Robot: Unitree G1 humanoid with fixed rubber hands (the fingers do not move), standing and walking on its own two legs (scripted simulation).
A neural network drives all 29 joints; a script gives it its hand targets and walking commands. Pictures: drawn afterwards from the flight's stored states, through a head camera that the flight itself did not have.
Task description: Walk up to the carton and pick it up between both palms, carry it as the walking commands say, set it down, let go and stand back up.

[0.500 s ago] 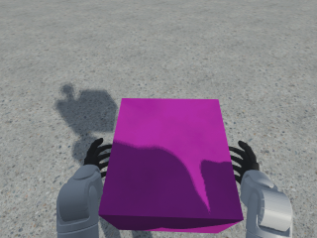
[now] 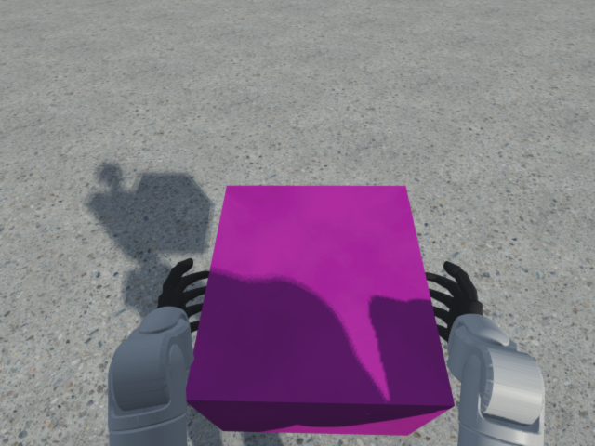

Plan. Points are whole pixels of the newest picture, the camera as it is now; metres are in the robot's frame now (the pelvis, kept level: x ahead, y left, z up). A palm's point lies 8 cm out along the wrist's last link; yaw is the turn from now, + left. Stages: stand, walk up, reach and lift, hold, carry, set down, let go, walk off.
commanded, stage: carry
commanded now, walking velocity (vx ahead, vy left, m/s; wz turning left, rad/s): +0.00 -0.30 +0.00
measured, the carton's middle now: (314, 307) +0.32 +0.00 +0.01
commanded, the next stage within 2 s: none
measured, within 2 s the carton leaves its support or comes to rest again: neither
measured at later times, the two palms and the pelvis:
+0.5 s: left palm (193, 398) +0.18 +0.14 +0.05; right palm (514, 413) +0.17 -0.21 +0.06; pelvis -0.08 -0.03 -0.02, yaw -1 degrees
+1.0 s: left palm (178, 430) +0.15 +0.15 +0.06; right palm (516, 435) +0.15 -0.20 +0.07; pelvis -0.11 -0.03 -0.02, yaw +1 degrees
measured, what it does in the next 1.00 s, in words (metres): walks backwards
